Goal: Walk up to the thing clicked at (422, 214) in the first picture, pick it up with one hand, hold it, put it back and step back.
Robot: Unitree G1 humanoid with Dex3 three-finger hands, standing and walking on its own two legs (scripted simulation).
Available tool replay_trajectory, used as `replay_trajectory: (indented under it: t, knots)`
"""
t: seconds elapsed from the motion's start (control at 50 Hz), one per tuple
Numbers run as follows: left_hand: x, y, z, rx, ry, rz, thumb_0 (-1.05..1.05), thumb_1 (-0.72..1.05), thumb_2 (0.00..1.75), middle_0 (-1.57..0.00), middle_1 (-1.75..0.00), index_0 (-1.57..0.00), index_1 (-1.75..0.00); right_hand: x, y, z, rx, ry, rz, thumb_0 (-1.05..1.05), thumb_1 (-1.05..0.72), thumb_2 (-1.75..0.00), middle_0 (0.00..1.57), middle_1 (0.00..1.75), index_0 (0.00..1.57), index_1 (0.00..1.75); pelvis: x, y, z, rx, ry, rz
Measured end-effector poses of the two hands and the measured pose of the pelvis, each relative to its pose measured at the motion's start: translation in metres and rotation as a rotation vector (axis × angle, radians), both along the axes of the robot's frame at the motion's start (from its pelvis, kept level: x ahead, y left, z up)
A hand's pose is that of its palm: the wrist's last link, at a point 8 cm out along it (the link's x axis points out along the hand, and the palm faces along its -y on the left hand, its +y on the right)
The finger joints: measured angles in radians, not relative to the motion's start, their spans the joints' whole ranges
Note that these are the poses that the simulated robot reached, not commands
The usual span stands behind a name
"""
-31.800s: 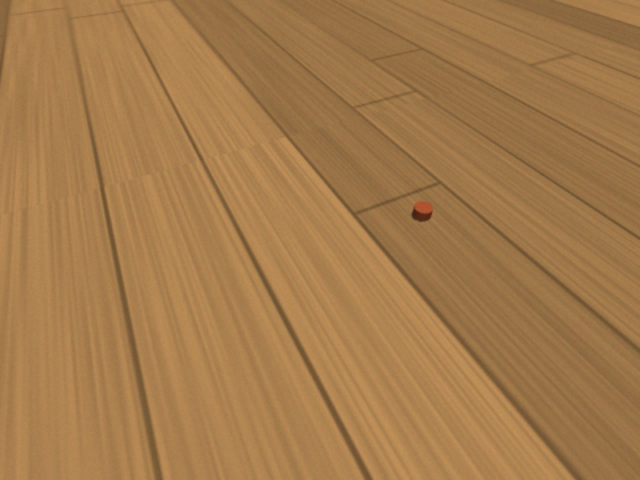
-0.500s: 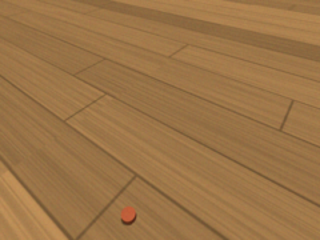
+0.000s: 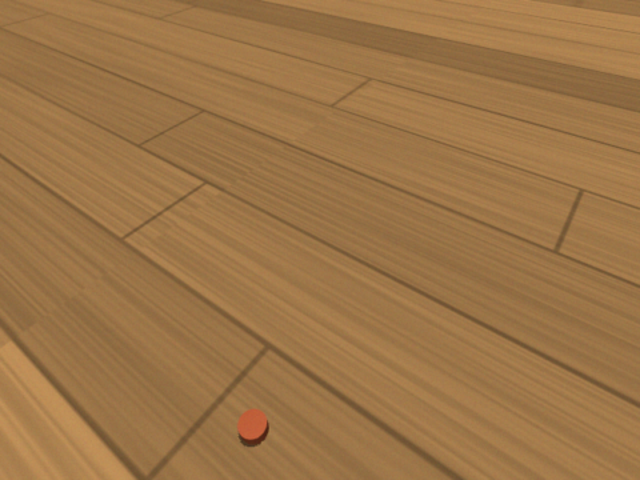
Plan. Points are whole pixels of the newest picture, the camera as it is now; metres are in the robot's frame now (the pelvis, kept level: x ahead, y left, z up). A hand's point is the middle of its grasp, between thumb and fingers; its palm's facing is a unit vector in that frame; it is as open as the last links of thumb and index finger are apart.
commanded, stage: stand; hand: left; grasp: from above
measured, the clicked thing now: (253, 426) +0.45 +0.25 -0.76
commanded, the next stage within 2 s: step back in 1.24 s
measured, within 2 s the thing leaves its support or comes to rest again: neither
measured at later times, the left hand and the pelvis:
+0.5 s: hand out of the picture +0.09 +0.24 -0.16, palm faces +0.01 -0.94 -0.34, open 7.4 cm; pelvis +0.01 +0.00 +0.00, yaw +0 degrees
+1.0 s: hand out of the picture +0.08 +0.25 -0.16, palm faces +0.00 -0.94 -0.34, open 7.4 cm; pelvis +0.01 +0.00 +0.00, yaw +0 degrees
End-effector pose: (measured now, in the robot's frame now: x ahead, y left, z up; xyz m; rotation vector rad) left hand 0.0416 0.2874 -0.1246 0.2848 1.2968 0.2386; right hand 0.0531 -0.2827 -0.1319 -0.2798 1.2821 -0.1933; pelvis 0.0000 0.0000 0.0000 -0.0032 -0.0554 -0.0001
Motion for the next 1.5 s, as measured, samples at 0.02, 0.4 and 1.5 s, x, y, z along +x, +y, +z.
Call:
replay_trajectory:
  t: [0.02,0.4,1.5]
  knots:
    - [0.002,-0.001,0.0,-0.001,-0.002,-0.001,0.0,0.9,0.9,-0.2,-0.3,-0.2,-0.3,0.001,0.0,0.0,0.0,-0.001,0.001,0.01,-0.91,-0.9,0.2,0.3,0.2,0.3,0.001,0.0,0.0,0.0,0.001,0.0]
    - [0.04,0.0,0.004,-0.003,-0.053,-0.022,0.0,0.9,0.9,-0.2,-0.3,-0.2,-0.3,0.027,-0.007,0.006,-0.021,-0.031,0.009,0.01,-0.91,-0.9,0.2,0.3,0.2,0.3,0.014,-0.001,0.001,0.0,0.015,-0.003]
    - [0.033,0.033,-0.005,0.054,-0.083,-0.063,0.0,0.9,0.9,-0.2,-0.3,-0.2,-0.3,0.008,-0.026,0.0,-0.073,-0.025,0.004,0.01,-0.91,-0.9,0.2,0.3,0.2,0.3,-0.028,0.01,-0.018,-0.015,0.03,0.003]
